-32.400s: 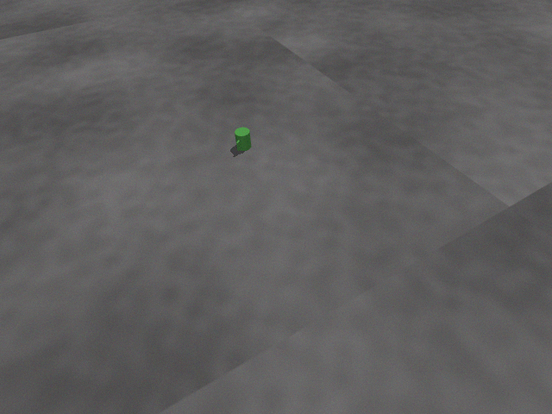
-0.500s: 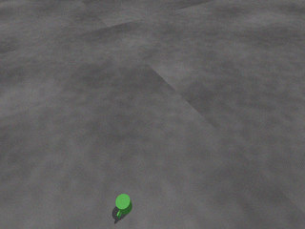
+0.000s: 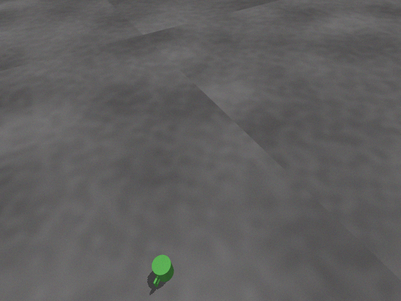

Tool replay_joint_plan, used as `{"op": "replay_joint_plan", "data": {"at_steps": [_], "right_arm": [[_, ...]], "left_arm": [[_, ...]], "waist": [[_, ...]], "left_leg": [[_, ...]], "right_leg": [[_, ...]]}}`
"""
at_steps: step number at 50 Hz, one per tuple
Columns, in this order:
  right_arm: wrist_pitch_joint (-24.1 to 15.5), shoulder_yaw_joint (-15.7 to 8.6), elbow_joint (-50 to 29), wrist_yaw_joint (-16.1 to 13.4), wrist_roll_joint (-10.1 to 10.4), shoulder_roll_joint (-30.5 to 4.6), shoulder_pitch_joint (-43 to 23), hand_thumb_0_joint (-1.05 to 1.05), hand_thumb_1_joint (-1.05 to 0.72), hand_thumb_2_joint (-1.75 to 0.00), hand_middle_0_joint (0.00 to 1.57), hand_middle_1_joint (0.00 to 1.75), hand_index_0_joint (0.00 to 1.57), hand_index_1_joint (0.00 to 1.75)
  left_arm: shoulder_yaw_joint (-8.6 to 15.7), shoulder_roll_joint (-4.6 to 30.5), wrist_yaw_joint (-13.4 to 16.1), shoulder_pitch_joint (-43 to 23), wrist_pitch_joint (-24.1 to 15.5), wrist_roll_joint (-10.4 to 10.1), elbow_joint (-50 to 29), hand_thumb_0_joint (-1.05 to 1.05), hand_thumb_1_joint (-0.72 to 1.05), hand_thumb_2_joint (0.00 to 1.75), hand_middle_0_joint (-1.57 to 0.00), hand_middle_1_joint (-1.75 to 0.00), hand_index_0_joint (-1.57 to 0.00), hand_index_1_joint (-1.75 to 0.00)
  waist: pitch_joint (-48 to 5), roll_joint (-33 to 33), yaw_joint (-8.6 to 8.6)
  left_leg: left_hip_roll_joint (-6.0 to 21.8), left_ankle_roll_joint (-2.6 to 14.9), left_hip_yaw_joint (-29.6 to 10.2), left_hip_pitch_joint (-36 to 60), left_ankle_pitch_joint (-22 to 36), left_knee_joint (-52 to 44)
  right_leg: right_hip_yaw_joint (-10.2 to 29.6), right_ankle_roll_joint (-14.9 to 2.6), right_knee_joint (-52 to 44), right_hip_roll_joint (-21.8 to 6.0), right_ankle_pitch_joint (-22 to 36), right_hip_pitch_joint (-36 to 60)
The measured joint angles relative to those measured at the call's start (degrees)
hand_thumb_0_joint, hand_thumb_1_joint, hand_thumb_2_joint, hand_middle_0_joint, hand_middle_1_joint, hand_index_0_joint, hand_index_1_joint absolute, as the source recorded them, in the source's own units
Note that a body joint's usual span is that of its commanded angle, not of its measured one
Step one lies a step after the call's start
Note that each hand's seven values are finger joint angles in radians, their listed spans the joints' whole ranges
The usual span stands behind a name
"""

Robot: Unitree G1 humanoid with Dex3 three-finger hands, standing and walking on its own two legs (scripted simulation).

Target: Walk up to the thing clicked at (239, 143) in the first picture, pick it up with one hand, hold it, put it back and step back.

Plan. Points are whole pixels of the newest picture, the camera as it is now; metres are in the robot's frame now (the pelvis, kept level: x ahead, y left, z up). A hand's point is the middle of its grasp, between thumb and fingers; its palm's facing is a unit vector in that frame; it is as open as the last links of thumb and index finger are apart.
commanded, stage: step back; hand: left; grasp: from above
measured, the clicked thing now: (161, 272) +0.40 +0.24 -0.73
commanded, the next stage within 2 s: none
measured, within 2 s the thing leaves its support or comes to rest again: neither
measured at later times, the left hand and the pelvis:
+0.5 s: hand out of the picture +0.06 +0.29 -0.18, palm faces -0.02 -0.93 -0.37, open 7.4 cm; pelvis -0.09 +0.03 -0.03, yaw +0 degrees
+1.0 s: hand out of the picture -0.09 +0.27 -0.16, palm faces -0.09 -0.91 -0.40, open 7.4 cm; pelvis -0.21 +0.01 -0.02, yaw -5 degrees
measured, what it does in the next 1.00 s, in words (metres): walks backwards: left foot, then right foot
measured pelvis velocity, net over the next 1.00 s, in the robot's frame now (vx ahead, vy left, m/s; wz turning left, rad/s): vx -0.21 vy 0.01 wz -0.09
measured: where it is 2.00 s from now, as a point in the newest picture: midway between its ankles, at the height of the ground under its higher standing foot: outside the picture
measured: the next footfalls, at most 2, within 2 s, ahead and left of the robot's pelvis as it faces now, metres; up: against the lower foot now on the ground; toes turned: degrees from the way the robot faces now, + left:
left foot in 0.46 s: -0.07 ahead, +0.12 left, +0.00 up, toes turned -1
right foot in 0.88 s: -0.16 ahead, -0.10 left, +0.00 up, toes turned -2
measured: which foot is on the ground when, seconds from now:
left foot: down 0.00-0.24, up 0.26-0.44, down 0.46-0.90, up 0.92-1.00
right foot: down 0.00-0.46, up 0.48-0.86, down 0.88-1.00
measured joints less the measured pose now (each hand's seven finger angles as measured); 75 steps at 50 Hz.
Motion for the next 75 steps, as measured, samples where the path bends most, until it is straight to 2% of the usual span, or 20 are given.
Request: {"op": "replay_joint_plan", "data": {"at_steps": [12,15,18,23,24,27,29,32,40,43,45,48,50,53,59,61,63,66,69,75], "right_arm": [[3.13,-2.43,-7.89,0.7,1.27,-2.97,-3.5,0.0,-0.9,-0.9,0.2,0.3,0.21,0.3],[4.02,-3.17,-9.22,0.85,0.94,-4.03,-3.26,0.0,-0.9,-0.9,0.2,0.3,0.21,0.3],[3.96,-3.41,-10.57,1.0,1.37,-4.41,-1.61,0.0,-0.91,-0.9,0.2,0.3,0.21,0.3],[2.63,-3.11,-10.76,0.61,-0.12,-3.47,2.68,0.0,-0.91,-0.9,0.2,0.3,0.21,0.3],[2.53,-3.13,-10.34,0.45,-0.88,-2.66,2.9,0.0,-0.91,-0.9,0.2,0.3,0.21,0.3],[2.33,-2.32,-10.12,0.66,-1.35,-1.14,3.72,0.0,-0.9,-0.9,0.2,0.3,0.21,0.3],[2.2,-1.88,-10.33,0.19,-1.4,-0.34,4.11,0.0,-0.9,-0.9,0.2,0.3,0.21,0.3],[2.09,-1.82,-11.5,-0.57,-1.16,-0.17,3.98,0.0,-0.9,-0.9,0.21,0.3,0.21,0.3],[1.53,-1.93,-15.9,-1.21,-0.65,-0.9,1.66,0.0,-0.9,-0.9,0.21,0.3,0.21,0.3],[1.99,-1.82,-16.6,-0.93,-0.42,-1.69,0.64,0.0,-0.9,-0.9,0.21,0.3,0.21,0.3],[2.58,-1.98,-16.1,-0.86,0.06,-2.73,-0.4,0.0,-0.9,-0.9,0.21,0.3,0.21,0.3],[3.62,-2.22,-14.87,-1.16,0.65,-2.54,-0.45,0.0,-0.9,-0.9,0.2,0.3,0.21,0.3],[3.59,-2.13,-14.68,-1.15,1.06,-2.93,0.29,0.0,-0.9,-0.9,0.2,0.3,0.21,0.3],[2.93,-1.8,-14.67,-1.34,1.24,-3.66,1.85,0.0,-0.9,-0.9,0.2,0.3,0.21,0.3],[2.86,-1.74,-14.39,-1.45,0.52,-4.04,3.9,0.0,-0.9,-0.9,0.2,0.3,0.21,0.3],[2.51,-1.92,-14.44,-1.13,0.16,-3.79,4.19,0.0,-0.9,-0.9,0.2,0.3,0.21,0.3],[2.09,-2.21,-14.1,-0.88,-0.62,-2.49,3.89,0.0,-0.9,-0.9,0.2,0.3,0.21,0.3],[1.87,-1.73,-14.42,0.04,-1.24,-1.66,4.15,0.0,-0.9,-0.9,0.2,0.3,0.21,0.3],[1.81,-1.31,-14.52,-0.36,-1.41,-0.78,4.16,0.0,-0.9,-0.9,0.21,0.3,0.21,0.3],[1.33,-1.71,-16.82,-0.91,-1.01,-0.61,2.16,0.0,-0.9,-0.9,0.21,0.3,0.21,0.3]], "left_arm": [[1.67,3.64,0.23,-2.54,1.84,-0.27,-7.49,0.01,0.9,0.9,-0.21,-0.3,-0.2,-0.3],[1.76,3.27,0.02,-2.7,2.04,0.81,-9.14,0.01,0.9,0.9,-0.21,-0.3,-0.2,-0.3],[1.76,2.86,0.33,-3.0,2.38,1.68,-10.55,0.01,0.9,0.9,-0.21,-0.3,-0.2,-0.3],[1.78,3.72,0.67,-4.25,3.18,1.17,-13.71,0.01,0.9,0.9,-0.21,-0.3,-0.2,-0.3],[2.0,4.08,0.75,-4.9,3.38,0.83,-14.13,0.01,0.9,0.9,-0.21,-0.3,-0.2,-0.3],[2.34,4.12,1.52,-5.07,3.97,0.65,-13.94,0.01,0.9,0.9,-0.21,-0.3,-0.2,-0.3],[2.38,4.22,1.67,-4.41,4.13,0.14,-13.79,0.01,0.9,0.9,-0.21,-0.3,-0.2,-0.3],[2.55,3.94,1.38,-2.54,3.81,0.08,-14.26,0.01,0.9,0.9,-0.21,-0.3,-0.2,-0.3],[3.26,3.66,0.77,0.75,3.78,0.49,-14.87,0.01,0.9,0.9,-0.21,-0.3,-0.2,-0.3],[3.5,3.49,0.38,1.39,3.12,0.69,-14.76,0.01,0.9,0.9,-0.21,-0.3,-0.2,-0.3],[3.59,2.25,0.34,1.57,2.45,1.26,-14.25,0.01,0.9,0.9,-0.21,-0.3,-0.2,-0.3],[3.02,1.69,-0.27,2.71,2.27,1.43,-15.04,0.01,0.9,0.9,-0.21,-0.3,-0.2,-0.3],[2.77,1.1,-0.07,3.08,2.35,1.25,-15.66,0.01,0.9,0.9,-0.21,-0.3,-0.2,-0.3],[2.73,0.68,0.27,2.73,2.6,1.39,-16.97,0.01,0.9,0.9,-0.21,-0.3,-0.2,-0.3],[2.6,1.22,0.72,0.56,2.42,1.55,-20.56,0.01,0.9,0.9,-0.21,-0.3,-0.2,-0.3],[2.47,1.93,0.6,-0.18,2.83,1.28,-21.18,0.01,0.9,0.9,-0.21,-0.3,-0.2,-0.3],[2.64,3.08,0.5,-1.01,3.48,0.98,-20.92,0.01,0.9,0.9,-0.21,-0.3,-0.2,-0.3],[3.14,3.18,0.91,-0.58,4.63,0.93,-18.72,0.01,0.9,0.9,-0.21,-0.3,-0.2,-0.3],[3.69,3.72,0.96,0.66,4.77,0.32,-17.57,0.01,0.9,0.9,-0.21,-0.3,-0.2,-0.3],[4.55,4.64,0.66,3.88,4.38,0.78,-16.89,0.01,0.9,0.9,-0.21,-0.3,-0.2,-0.3]], "waist": [[5.81,-0.11,-0.69],[6.91,-0.48,-0.46],[7.19,-1.04,-0.28],[6.54,-2.68,-1.19],[7.5,-3.95,-0.7],[8.55,-3.85,-1.14],[8.39,-3.87,-1.37],[8.39,-3.32,-1.25],[9.01,-2.09,-0.62],[8.51,-1.19,-0.09],[8.83,1.91,-0.51],[7.61,1.3,0.15],[6.87,0.9,0.74],[6.06,0.68,1.04],[6.74,0.09,0.76],[7.06,-0.57,0.31],[8.27,-3.41,0.57],[7.86,-3.08,-0.24],[6.82,-3.17,-0.07],[6.83,-3.17,1.12]], "left_leg": [[0.95,1.11,-0.35,-11.76,-3.69,14.56],[-2.41,2.19,-2.59,-15.63,-14.02,27.18],[-5.02,2.44,-3.71,-16.29,-17.81,35.87],[-3.55,2.03,-2.06,-7.88,-12.27,18.29],[-4.2,2.39,-1.35,-7.77,-12.16,18.29],[-3.11,3.08,-1.52,-8.35,-10.77,18.09],[-2.51,3.16,-1.36,-8.24,-8.75,15.67],[-1.76,3.46,-0.53,-8.49,-6.77,13.65],[-0.42,3.2,2.48,-11.78,-5.35,16.13],[0.51,2.39,3.36,-14.15,-5.53,18.96],[2.43,1.76,1.84,-15.48,-5.66,21.24],[-2.63,0.97,-3.54,-18.56,-17.26,32.43],[-6.03,0.59,-6.51,-19.78,-18.61,40.83],[-7.78,-0.36,-7.87,-18.88,-18.42,45.0],[-4.77,-0.94,-5.05,-11.32,-19.31,30.15],[-3.58,-0.12,-3.28,-7.92,-14.82,20.96],[-4.91,1.9,-1.62,-6.69,-10.48,17.46],[-3.57,2.98,-2.0,-8.05,-9.37,17.93],[-2.07,2.87,-1.97,-8.59,-6.38,15.05],[0.05,2.58,-0.56,-11.71,-2.26,13.49]], "right_leg": [[0.2,-1.49,15.4,0.97,-4.04,-12.2],[0.83,-1.72,17.45,0.06,-4.1,-13.99],[1.49,-1.49,17.0,-0.8,-2.74,-15.29],[0.94,0.18,19.65,-2.27,-2.4,-19.09],[2.63,-0.71,21.56,-2.07,-5.31,-19.83],[8.59,-2.14,33.29,4.74,-17.75,-22.22],[10.16,-2.59,41.08,7.82,-18.14,-23.57],[9.65,-1.91,46.22,8.95,-17.08,-23.08],[6.78,-0.73,33.28,5.37,-17.28,-14.69],[4.35,-1.72,21.43,3.81,-12.3,-10.21],[2.54,-2.38,17.69,5.46,-8.67,-8.68],[2.81,-3.17,18.07,4.3,-7.86,-10.01],[3.28,-3.11,16.41,3.32,-6.11,-10.39],[3.1,-2.98,14.63,2.35,-3.73,-11.73],[0.65,-2.25,15.66,1.06,-1.27,-15.51],[-0.17,-1.68,17.55,0.48,-1.11,-17.37],[1.27,-1.64,19.92,-0.81,-1.58,-18.84],[6.2,-2.19,32.54,4.75,-15.86,-22.15],[9.31,-2.51,46.22,8.93,-17.09,-24.17],[10.02,0.13,48.44,7.88,-16.7,-19.36]]}}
